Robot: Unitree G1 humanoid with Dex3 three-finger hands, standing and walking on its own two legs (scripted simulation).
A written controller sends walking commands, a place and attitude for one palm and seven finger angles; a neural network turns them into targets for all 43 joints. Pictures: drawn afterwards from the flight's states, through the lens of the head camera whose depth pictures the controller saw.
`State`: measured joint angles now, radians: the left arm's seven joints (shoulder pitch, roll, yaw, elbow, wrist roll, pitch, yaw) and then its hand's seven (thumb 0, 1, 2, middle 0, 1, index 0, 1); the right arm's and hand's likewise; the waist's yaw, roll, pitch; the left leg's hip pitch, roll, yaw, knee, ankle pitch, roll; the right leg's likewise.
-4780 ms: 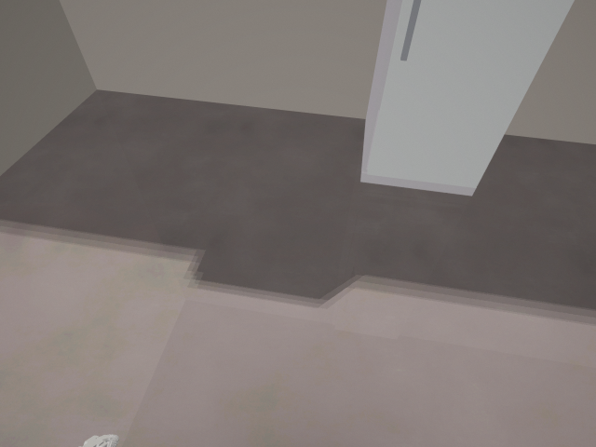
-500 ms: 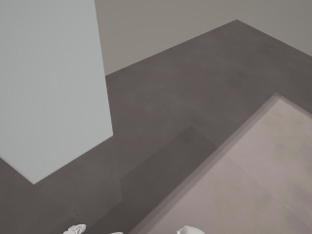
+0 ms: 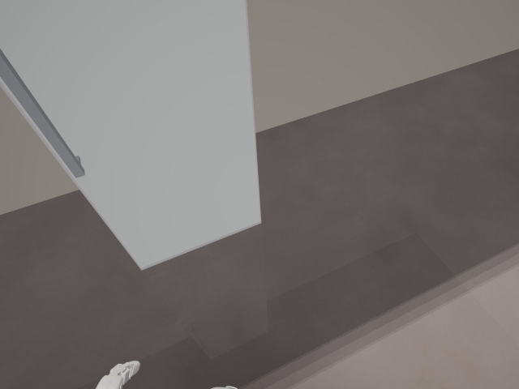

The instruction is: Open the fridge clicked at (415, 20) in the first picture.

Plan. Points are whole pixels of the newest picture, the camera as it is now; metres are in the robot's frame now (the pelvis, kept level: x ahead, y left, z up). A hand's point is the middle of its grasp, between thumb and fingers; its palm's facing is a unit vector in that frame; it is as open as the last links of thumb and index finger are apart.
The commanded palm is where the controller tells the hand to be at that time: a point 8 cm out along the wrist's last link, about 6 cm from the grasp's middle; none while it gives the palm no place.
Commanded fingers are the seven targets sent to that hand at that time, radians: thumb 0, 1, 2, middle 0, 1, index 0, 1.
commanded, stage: turn to face it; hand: left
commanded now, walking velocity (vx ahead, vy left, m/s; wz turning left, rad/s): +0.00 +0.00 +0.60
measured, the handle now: (15, 77) +0.61 +0.48 +0.17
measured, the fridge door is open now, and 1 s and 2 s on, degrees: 0 0 0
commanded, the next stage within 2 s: take the last steps up to it in 0.76 s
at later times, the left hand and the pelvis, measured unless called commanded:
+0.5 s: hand out of the picture -0.08 +0.24 -0.18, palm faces +0.35 -0.90 -0.27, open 7.4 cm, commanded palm none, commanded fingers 0.00 0.90 0.90 -0.20 -0.30 -0.20 -0.30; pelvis -0.03 +0.02 +0.00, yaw +18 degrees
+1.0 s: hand out of the picture -0.03 +0.19 -0.14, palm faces +0.46 -0.85 -0.25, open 7.4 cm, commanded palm none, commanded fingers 0.00 0.90 0.90 -0.20 -0.30 -0.20 -0.30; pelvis -0.02 +0.00 +0.01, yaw +27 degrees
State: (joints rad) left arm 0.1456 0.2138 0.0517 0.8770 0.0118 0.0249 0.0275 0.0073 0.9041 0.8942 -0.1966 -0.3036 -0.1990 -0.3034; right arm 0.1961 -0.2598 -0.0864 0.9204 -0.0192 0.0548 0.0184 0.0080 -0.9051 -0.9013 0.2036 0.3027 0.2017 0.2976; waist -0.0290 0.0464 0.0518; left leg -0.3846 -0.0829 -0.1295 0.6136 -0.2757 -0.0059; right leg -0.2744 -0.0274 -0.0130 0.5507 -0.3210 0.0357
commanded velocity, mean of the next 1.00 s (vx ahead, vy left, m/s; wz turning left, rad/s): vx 0.05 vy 0.00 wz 0.34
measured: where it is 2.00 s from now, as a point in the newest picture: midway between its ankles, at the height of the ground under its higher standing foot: outside the picture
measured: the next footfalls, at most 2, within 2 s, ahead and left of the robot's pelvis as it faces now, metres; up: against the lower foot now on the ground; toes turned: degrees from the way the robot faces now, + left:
left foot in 0.42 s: -0.05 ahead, +0.13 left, +0.00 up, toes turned +23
right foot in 0.86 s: +0.06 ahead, -0.08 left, +0.00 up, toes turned +20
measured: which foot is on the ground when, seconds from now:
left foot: up 0.00-0.40, down 0.42-0.86, up 0.88-1.00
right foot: down 0.00-0.42, up 0.44-0.84, down 0.86-1.00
